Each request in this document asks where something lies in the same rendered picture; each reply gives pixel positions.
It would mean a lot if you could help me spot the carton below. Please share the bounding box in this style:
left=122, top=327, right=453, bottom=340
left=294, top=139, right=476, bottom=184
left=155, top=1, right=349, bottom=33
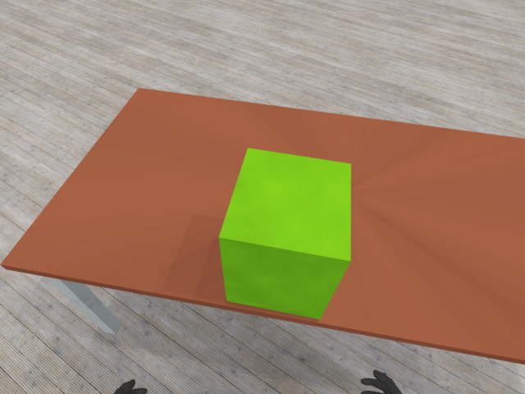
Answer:
left=219, top=148, right=351, bottom=319

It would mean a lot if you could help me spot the table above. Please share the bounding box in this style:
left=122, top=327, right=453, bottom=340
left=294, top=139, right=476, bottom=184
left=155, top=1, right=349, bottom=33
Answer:
left=0, top=88, right=525, bottom=364

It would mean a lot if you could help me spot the right robot hand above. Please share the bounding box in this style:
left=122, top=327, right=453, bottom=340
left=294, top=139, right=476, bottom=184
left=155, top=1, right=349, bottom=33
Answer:
left=361, top=369, right=402, bottom=394

